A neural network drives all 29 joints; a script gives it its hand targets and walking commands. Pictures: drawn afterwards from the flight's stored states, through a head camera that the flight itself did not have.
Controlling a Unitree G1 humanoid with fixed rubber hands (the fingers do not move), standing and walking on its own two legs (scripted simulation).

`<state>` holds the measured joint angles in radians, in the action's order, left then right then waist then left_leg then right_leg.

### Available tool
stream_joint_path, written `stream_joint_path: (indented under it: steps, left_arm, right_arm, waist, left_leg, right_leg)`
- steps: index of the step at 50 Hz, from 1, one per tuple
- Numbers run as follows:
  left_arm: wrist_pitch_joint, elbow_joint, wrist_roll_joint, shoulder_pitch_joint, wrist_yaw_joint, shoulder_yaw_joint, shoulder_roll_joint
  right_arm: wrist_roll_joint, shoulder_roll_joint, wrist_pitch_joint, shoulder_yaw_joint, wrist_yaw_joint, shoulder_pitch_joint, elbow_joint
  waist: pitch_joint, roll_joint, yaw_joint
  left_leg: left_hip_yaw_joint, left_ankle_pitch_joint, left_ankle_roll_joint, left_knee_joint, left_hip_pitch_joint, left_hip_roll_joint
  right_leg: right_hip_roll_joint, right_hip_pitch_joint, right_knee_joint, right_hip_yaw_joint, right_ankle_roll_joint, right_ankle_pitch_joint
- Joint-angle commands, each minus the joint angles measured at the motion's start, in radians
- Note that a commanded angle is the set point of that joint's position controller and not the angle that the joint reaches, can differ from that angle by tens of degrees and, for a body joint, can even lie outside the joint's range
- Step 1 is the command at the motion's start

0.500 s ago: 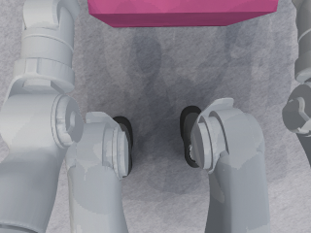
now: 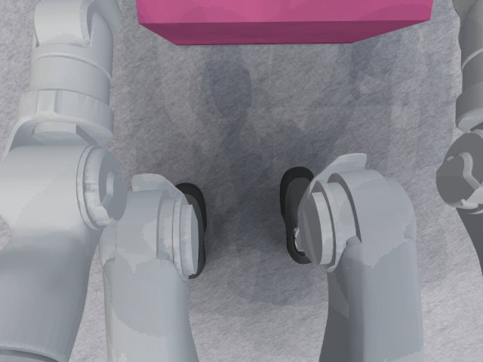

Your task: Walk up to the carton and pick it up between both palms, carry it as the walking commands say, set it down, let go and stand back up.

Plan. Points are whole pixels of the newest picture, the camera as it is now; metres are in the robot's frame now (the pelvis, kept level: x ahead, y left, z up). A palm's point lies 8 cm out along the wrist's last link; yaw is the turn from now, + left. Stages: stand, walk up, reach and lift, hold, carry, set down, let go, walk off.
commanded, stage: set down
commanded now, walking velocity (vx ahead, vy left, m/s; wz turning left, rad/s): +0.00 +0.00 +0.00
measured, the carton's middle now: out of the picture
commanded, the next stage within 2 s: none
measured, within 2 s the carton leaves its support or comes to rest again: neither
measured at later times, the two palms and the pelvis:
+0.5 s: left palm out of the picture +0.57 +0.15 -0.18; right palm out of the picture +0.52 -0.28 -0.18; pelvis +0.00 +0.00 +0.00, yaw +0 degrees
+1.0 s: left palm out of the picture +0.58 +0.16 -0.12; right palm out of the picture +0.53 -0.31 -0.11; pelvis +0.00 +0.00 +0.03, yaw -1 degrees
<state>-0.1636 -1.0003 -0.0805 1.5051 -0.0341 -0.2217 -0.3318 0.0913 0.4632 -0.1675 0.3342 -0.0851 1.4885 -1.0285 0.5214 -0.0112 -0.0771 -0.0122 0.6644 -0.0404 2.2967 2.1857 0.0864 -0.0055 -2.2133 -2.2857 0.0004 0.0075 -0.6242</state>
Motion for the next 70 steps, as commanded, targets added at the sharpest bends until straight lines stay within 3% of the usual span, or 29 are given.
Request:
stream_joint_path:
  steps: [1,7,10,14,26,34,41,47,54,70]
  left_arm:
    - [-0.004,0.027,-0.024,0.296,0.102,0.192,0.391]
    - [0.049,0.019,-0.037,0.263,-0.038,0.112,-0.048]
    - [0.073,0.048,-0.072,0.303,-0.078,0.114,-0.142]
    - [0.087,0.059,-0.106,0.315,-0.097,0.124,-0.192]
    - [0.072,0.045,-0.180,0.286,-0.067,0.161,-0.228]
    - [0.059,0.078,-0.164,0.284,-0.054,0.132,-0.275]
    - [0.021,0.234,-0.141,0.273,-0.061,0.080,-0.313]
    - [-0.031,0.287,-0.134,0.218,-0.055,0.045,-0.319]
    - [-0.082,0.331,-0.137,0.203,-0.038,0.026,-0.330]
    - [-0.187,0.419,-0.132,0.245,-0.012,-0.002,-0.384]
  right_arm:
    - [0.016,-0.444,-0.019,-0.217,-0.134,0.263,-0.015]
    - [0.044,0.031,0.063,-0.136,0.031,0.228,-0.024]
    - [0.080,0.122,0.097,-0.126,0.090,0.237,-0.028]
    - [0.105,0.188,0.119,-0.120,0.121,0.251,-0.016]
    - [0.129,0.280,0.122,-0.112,0.111,0.241,0.002]
    - [0.146,0.307,0.104,-0.108,0.083,0.223,0.013]
    - [0.144,0.340,0.056,-0.081,0.077,0.197,0.167]
    - [0.133,0.347,-0.001,-0.061,0.074,0.162,0.266]
    - [0.140,0.340,-0.057,-0.060,0.062,0.158,0.341]
    - [0.142,0.364,-0.163,-0.051,0.058,0.204,0.405]
  waist:
    - [-0.958,-0.024,-0.011]
    - [-1.109,-0.029,-0.010]
    - [-1.247,-0.035,-0.008]
    - [-1.329,-0.045,-0.017]
    - [-1.315,-0.018,-0.056]
    - [-1.327,-0.018,-0.032]
    - [-1.607,-0.015,-0.026]
    - [-1.684,0.011,-0.028]
    - [-1.762,0.036,-0.016]
    - [-1.939,0.013,-0.008]
  left_leg:
    - [0.059,-0.261,0.025,-0.195,-0.372,-0.008]
    - [0.044,-0.324,0.009,-0.189,-0.458,-0.021]
    - [0.040,-0.401,0.005,-0.171,-0.506,-0.023]
    - [0.039,-0.442,-0.003,-0.158,-0.528,-0.030]
    - [0.034,-0.393,0.000,-0.152,-0.458,-0.054]
    - [0.033,-0.386,0.004,-0.157,-0.472,-0.059]
    - [0.060,-0.420,0.008,-0.197,-0.590,-0.040]
    - [0.078,-0.396,0.017,-0.268,-0.586,-0.024]
    - [0.091,-0.379,0.024,-0.369,-0.601,-0.009]
    - [0.091,-0.373,0.020,-0.650,-0.839,0.003]
  right_leg:
    - [-0.021,0.522,0.200,-0.017,-0.013,0.339]
    - [-0.011,0.625,0.197,-0.009,-0.018,0.415]
    - [-0.013,0.661,0.177,-0.004,-0.015,0.504]
    - [-0.006,0.677,0.165,-0.005,-0.012,0.556]
    - [0.017,0.696,0.170,0.009,-0.007,0.544]
    - [0.020,0.701,0.168,0.009,-0.007,0.540]
    - [0.006,0.855,0.205,-0.013,-0.003,0.607]
    - [-0.007,0.919,0.267,-0.019,0.002,0.620]
    - [-0.019,1.002,0.363,-0.014,0.004,0.629]
    - [-0.035,1.174,0.660,-0.018,-0.002,0.587]
